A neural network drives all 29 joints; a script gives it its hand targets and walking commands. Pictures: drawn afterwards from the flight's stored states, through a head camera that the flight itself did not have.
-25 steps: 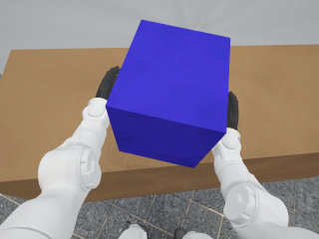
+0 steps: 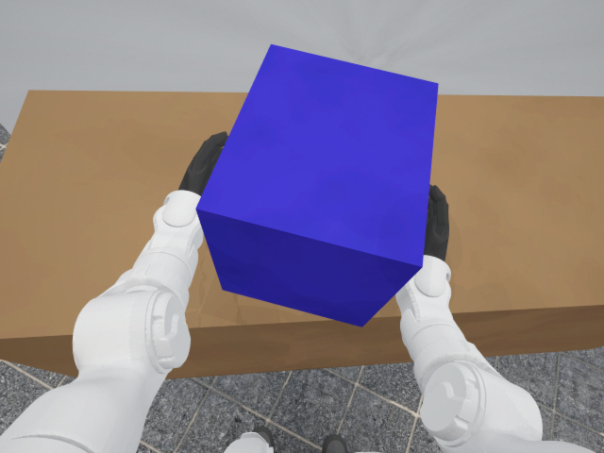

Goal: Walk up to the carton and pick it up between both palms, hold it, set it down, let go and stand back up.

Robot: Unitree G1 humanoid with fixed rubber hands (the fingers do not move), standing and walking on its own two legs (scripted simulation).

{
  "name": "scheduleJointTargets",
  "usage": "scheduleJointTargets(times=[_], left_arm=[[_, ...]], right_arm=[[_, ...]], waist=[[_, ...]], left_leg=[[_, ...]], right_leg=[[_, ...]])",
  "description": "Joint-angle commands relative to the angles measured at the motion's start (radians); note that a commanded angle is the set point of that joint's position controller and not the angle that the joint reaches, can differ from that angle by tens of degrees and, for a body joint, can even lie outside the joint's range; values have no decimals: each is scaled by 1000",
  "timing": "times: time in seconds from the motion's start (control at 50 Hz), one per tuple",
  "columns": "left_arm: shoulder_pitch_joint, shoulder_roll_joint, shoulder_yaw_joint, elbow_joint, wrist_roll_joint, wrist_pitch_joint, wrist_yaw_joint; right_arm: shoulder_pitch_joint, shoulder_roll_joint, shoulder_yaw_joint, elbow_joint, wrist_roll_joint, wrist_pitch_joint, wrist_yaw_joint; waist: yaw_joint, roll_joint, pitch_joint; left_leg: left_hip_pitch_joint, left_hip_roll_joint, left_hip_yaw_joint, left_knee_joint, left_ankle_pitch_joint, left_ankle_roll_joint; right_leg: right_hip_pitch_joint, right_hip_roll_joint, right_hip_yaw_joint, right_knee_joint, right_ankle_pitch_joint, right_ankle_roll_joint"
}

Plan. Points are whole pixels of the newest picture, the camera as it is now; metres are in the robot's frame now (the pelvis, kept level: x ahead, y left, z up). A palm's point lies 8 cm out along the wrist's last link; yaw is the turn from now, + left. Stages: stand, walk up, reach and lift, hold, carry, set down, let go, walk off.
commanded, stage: reach and lift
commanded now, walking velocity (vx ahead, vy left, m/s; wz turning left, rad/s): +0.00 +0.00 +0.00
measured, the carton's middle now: (320, 196) +0.45 -0.02 -0.01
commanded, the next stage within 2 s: none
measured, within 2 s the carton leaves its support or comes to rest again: leaves its support in 0.60 s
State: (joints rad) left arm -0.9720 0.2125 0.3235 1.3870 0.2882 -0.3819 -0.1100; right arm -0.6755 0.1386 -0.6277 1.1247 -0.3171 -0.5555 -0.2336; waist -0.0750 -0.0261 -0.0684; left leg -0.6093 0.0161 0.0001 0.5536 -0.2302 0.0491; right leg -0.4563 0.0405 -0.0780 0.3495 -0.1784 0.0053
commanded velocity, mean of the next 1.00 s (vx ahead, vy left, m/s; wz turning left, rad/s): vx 0.00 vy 0.00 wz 0.00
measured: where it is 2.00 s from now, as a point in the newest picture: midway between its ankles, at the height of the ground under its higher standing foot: outside the picture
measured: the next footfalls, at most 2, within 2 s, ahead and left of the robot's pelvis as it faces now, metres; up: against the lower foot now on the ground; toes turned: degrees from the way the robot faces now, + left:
none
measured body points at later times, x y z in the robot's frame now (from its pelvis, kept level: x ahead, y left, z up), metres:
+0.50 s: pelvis -0.01 +0.00 +0.00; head +0.09 +0.03 +0.44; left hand +0.44 +0.16 +0.03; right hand +0.37 -0.17 +0.01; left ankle +0.01 +0.07 -0.73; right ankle -0.02 -0.13 -0.73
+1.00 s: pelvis -0.01 -0.01 +0.00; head +0.07 +0.01 +0.45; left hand +0.44 +0.14 +0.04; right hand +0.36 -0.19 +0.01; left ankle +0.01 +0.07 -0.73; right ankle -0.02 -0.13 -0.73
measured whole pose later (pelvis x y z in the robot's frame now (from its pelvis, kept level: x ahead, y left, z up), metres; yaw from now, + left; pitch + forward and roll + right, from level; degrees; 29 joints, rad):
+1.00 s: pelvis -0.01 -0.01 +0.00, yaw -1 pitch +17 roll -3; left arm -0.92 0.19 0.03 1.43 0.01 -0.41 -0.03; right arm -0.58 0.05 -0.35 1.13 -0.08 -0.55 -0.24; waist -0.04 0.01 -0.16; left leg -0.61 0.03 0.03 0.49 -0.18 0.04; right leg -0.48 0.04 -0.06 0.32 -0.14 -0.01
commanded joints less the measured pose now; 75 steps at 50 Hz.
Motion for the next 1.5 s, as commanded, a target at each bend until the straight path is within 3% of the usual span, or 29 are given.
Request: scheduleJointTargets(times=[0.0,0.06,0.16,0.24,0.34,0.38,0.4,0.44,0.48,0.56,0.66,0.74,0.76,0.84,0.88,0.94,1.02,1.08,1.12,1.14,1.16,1.2,1.22,1.36,1.38,1.4,1.42,1.44,1.48], left_arm=[[-384,-613,-185,-29,77,-61,-62],[-418,-609,-190,-59,68,-97,-45],[-413,-635,-229,-24,49,-118,-45],[-437,-620,-230,-47,35,-136,-37],[-494,-621,-279,-65,-14,-160,-33],[-517,-602,-270,-58,-24,-165,-36],[-534,-605,-296,-79,-36,-166,-34],[-510,-617,-291,-87,-43,-170,-36],[-517,-631,-318,-99,-54,-172,-33],[-521,-630,-312,-88,-64,-170,-35],[-531,-640,-342,-112,-89,-175,-37],[-555,-660,-382,-129,-137,-158,-41],[-547,-666,-384,-129,-148,-164,-39],[-569,-687,-435,-190,-179,-145,-38],[-502,-724,-445,-155,-201,-143,-38],[-545,-735,-484,-201,-224,-128,-33],[-551,-751,-521,-311,-264,-108,-27],[-597,-803,-586,-445,-307,-90,-14],[-612,-809,-578,-480,-288,-51,-4],[-548,-786,-550,-496,-285,-28,-4],[-541,-787,-555,-493,-279,2,-7],[-502,-797,-551,-514,-271,57,-9],[-457,-787,-523,-531,-259,93,-12],[-543,-740,-398,-533,-227,262,-64],[-596,-762,-430,-565,-247,270,-68],[-538,-786,-429,-583,-242,299,-58],[-575,-778,-414,-556,-229,300,-62],[-548,-770,-406,-602,-220,322,-59],[-556,-789,-427,-677,-240,345,-49]], right_arm=[[-432,514,309,93,-137,-79,139],[-468,517,328,79,-141,-111,142],[-477,506,349,110,-135,-147,131],[-502,512,366,114,-114,-144,133],[-538,501,371,91,-120,-145,134],[-567,490,351,88,-119,-137,140],[-548,498,360,97,-115,-130,137],[-552,507,376,91,-107,-132,136],[-549,493,370,89,-103,-133,136],[-586,517,414,51,-85,-127,140],[-588,520,461,41,-58,-116,142],[-645,524,512,-18,-9,-99,144],[-637,536,540,-21,3,-94,146],[-659,541,599,-60,65,-67,148],[-662,567,651,-128,88,-53,155],[-702,579,712,-204,130,-17,154],[-727,606,813,-334,201,47,154],[-728,643,894,-428,257,102,158],[-747,632,898,-444,282,144,155],[-701,615,923,-473,299,179,155],[-698,596,924,-479,305,208,151],[-730,578,933,-533,331,248,151],[-698,555,928,-523,338,278,150],[-737,476,797,-497,311,398,149],[-764,482,789,-506,329,394,154],[-771,475,796,-540,344,404,163],[-768,461,762,-506,329,404,167],[-758,460,771,-525,338,417,173],[-760,459,779,-540,337,424,184]], waist=[[-29,191,-642],[1,188,-680],[-16,178,-674],[16,168,-657],[-8,147,-671],[9,153,-688],[-11,164,-689],[12,147,-706],[-9,167,-747],[15,144,-780],[-2,140,-802],[-3,128,-814],[14,115,-819],[9,143,-822],[30,108,-862],[16,108,-882],[44,89,-897],[41,79,-932],[40,111,-856],[57,83,-823],[34,95,-751],[48,82,-708],[58,75,-658],[1,2,-419],[-14,31,-434],[6,44,-456],[-14,60,-425],[8,62,-418],[8,90,-486]], left_leg=[[563,50,8,33,734,-158],[549,51,18,44,743,-160],[551,44,25,18,716,-165],[525,41,35,-25,614,-148],[517,45,22,-44,542,-143],[497,40,39,-47,480,-138],[502,42,32,-56,495,-140],[514,41,34,-45,515,-140],[533,46,25,-50,509,-143],[488,35,33,-47,509,-138],[487,32,20,-36,536,-136],[502,31,13,-36,514,-128],[487,24,18,-34,534,-126],[528,31,-5,-23,586,-128],[513,22,-2,-16,589,-122],[482,10,2,-26,543,-113],[452,-1,6,-36,517,-99],[488,-5,-2,-49,524,-92],[501,-8,-1,-65,484,-94],[510,-12,8,-67,489,-83],[511,-15,-3,-87,467,-81],[550,-11,-12,-111,444,-70],[558,-13,-10,-133,407,-67],[579,-15,-18,-233,217,-43],[598,-16,-25,-224,228,-56],[642,-7,-27,-225,258,-60],[625,-11,-27,-227,260,-68],[650,-2,-27,-228,256,-67],[691,-2,-21,-220,323,-90]], right_leg=[[78,5,-23,-11,384,-35],[60,7,-18,-15,369,-38],[108,4,-19,-25,433,-31],[125,-1,-14,-40,368,-37],[92,4,-23,-41,306,-39],[81,-3,-15,-44,257,-42],[88,-2,-18,-43,282,-41],[108,-4,-11,-36,306,-38],[88,2,-19,-40,296,-39],[119,-3,-5,-26,334,-36],[154,-3,-1,-5,389,-27],[143,3,4,-11,377,-25],[175,-2,12,3,426,-21],[172,5,14,11,451,-19],[199,5,24,21,490,-14],[230,1,33,32,512,-6],[322,-8,59,60,558,4],[344,-11,71,69,587,9],[325,-13,74,51,515,7],[332,-15,76,42,529,9],[340,-24,75,27,511,8],[338,-23,72,-4,442,6],[348,-22,66,-22,394,-1],[337,-21,48,-82,168,-5],[344,-14,49,-78,169,-13],[332,-8,39,-88,165,-15],[329,-11,38,-94,155,-18],[339,-8,38,-95,135,-16],[333,-4,28,-86,166,-14]])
